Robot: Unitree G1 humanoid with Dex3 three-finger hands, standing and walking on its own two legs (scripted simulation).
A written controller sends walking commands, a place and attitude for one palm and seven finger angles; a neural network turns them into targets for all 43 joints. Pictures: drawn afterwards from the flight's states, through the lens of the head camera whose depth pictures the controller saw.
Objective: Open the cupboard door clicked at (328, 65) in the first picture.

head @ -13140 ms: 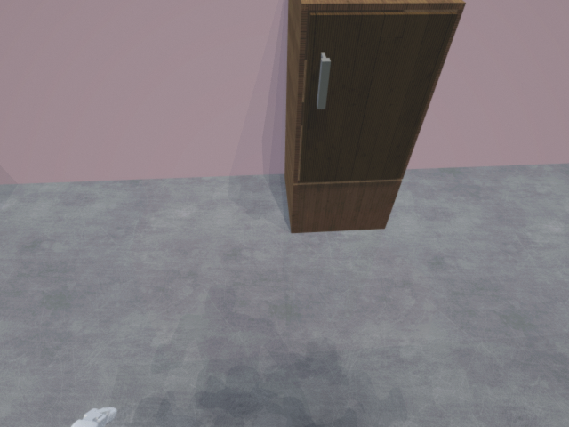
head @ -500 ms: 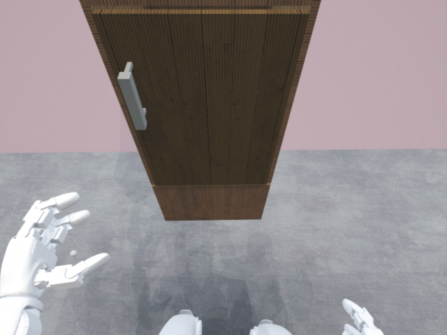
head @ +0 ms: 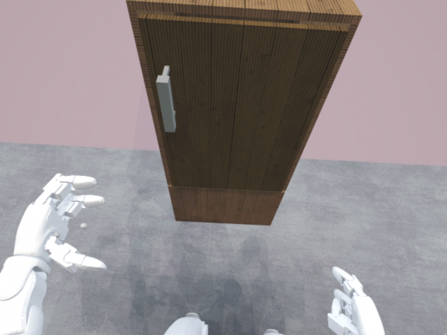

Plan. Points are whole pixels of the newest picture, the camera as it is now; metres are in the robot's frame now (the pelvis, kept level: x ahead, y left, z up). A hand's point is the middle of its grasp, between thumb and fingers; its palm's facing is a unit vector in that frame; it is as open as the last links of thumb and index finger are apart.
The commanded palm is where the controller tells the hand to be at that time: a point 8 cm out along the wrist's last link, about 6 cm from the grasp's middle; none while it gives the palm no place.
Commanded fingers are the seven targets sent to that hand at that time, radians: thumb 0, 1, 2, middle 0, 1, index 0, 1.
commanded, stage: raise the hand with hooked fingers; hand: left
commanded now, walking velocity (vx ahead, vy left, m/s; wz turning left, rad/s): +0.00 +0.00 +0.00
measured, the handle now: (168, 100) +0.59 +0.18 +0.05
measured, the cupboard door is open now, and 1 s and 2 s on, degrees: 0 0 0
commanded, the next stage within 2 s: move the hooked fingers beside the handle in 0.70 s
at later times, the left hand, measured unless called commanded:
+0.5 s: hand (85, 207) +0.30 +0.26 +0.06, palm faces +0.06 -1.00 -0.04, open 14.0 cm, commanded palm +0.26 +0.31 +0.07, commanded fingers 0.00 -0.50 0.30 -0.30 -1.20 -0.30 -1.20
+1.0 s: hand (100, 194) +0.32 +0.24 +0.06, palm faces +0.08 -1.00 -0.03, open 14.0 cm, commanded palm +0.30 +0.30 +0.07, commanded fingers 0.00 -0.50 0.30 -0.30 -1.20 -0.30 -1.20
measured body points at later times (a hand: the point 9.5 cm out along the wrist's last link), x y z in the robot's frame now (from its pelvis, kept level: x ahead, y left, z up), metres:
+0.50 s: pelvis +0.00 -0.01 +0.01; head +0.06 +0.01 +0.45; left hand +0.29 +0.31 +0.07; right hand +0.14 -0.27 -0.07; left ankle +0.03 +0.07 -0.68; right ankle +0.00 -0.12 -0.68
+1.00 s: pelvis +0.00 -0.03 +0.00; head +0.07 -0.02 +0.45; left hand +0.31 +0.30 +0.07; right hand +0.16 -0.28 -0.08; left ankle +0.03 +0.07 -0.68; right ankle +0.00 -0.12 -0.68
